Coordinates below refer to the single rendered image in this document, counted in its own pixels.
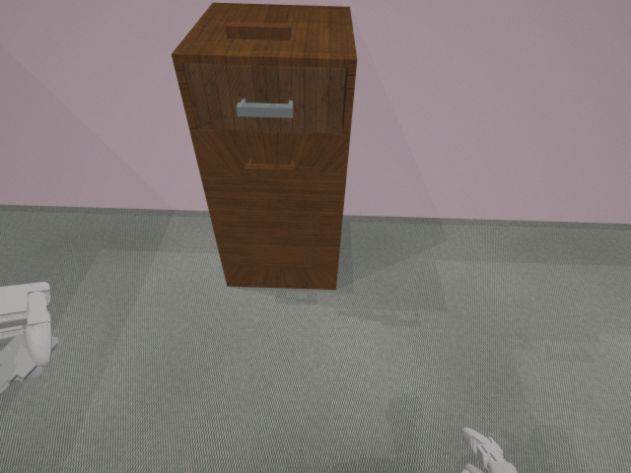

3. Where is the drawer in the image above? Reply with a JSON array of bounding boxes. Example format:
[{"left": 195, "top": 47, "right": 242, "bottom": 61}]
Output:
[{"left": 184, "top": 63, "right": 346, "bottom": 133}]

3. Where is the handle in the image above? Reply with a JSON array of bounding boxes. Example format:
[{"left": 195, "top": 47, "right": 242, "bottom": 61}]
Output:
[
  {"left": 245, "top": 164, "right": 295, "bottom": 177},
  {"left": 225, "top": 23, "right": 292, "bottom": 40},
  {"left": 237, "top": 99, "right": 294, "bottom": 118}
]

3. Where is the left robot hand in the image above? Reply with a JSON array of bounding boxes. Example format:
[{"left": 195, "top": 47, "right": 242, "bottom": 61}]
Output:
[{"left": 0, "top": 282, "right": 58, "bottom": 395}]

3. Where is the cabinet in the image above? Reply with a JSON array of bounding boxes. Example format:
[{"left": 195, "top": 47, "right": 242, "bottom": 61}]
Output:
[{"left": 172, "top": 3, "right": 357, "bottom": 290}]

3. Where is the right robot hand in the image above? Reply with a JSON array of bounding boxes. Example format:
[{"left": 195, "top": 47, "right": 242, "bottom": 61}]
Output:
[{"left": 461, "top": 428, "right": 518, "bottom": 473}]

